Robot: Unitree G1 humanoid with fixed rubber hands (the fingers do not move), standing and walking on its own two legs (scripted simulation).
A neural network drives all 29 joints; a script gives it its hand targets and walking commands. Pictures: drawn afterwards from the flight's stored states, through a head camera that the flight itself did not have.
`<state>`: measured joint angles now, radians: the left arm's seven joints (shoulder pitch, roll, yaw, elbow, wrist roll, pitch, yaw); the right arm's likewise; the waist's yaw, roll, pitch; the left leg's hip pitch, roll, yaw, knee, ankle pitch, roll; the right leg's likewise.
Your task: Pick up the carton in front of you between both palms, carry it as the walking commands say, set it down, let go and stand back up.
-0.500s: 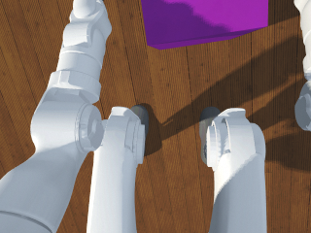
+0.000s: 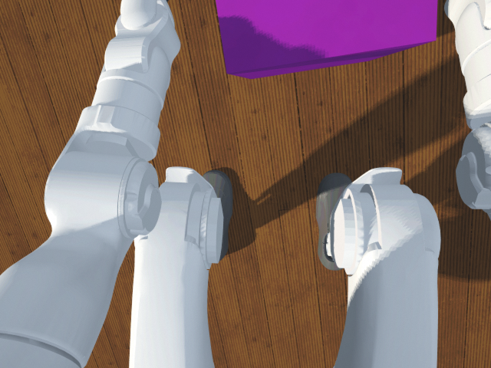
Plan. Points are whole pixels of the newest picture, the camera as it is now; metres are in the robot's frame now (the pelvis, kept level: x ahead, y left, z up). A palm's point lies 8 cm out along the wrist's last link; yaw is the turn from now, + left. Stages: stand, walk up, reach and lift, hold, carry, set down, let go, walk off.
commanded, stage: reach and lift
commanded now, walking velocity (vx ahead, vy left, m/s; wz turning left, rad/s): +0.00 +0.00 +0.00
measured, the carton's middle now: out of the picture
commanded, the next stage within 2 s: none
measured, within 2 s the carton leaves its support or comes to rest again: leaves its support in 0.44 s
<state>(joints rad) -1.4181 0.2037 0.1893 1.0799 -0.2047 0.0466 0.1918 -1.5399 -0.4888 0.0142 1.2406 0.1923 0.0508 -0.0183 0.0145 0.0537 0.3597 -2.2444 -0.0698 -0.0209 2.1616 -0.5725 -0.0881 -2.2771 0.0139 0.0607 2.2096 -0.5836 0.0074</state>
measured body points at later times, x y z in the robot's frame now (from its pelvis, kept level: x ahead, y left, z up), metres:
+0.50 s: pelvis +0.00 +0.00 -0.01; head +0.36 -0.06 +0.26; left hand +0.56 +0.10 -0.16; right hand +0.56 -0.20 -0.18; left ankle +0.12 +0.13 -0.34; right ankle +0.10 -0.12 -0.34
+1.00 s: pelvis -0.01 +0.01 +0.10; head +0.26 -0.04 +0.46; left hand +0.51 +0.10 +0.03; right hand +0.50 -0.21 +0.03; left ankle +0.12 +0.14 -0.34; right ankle +0.10 -0.12 -0.34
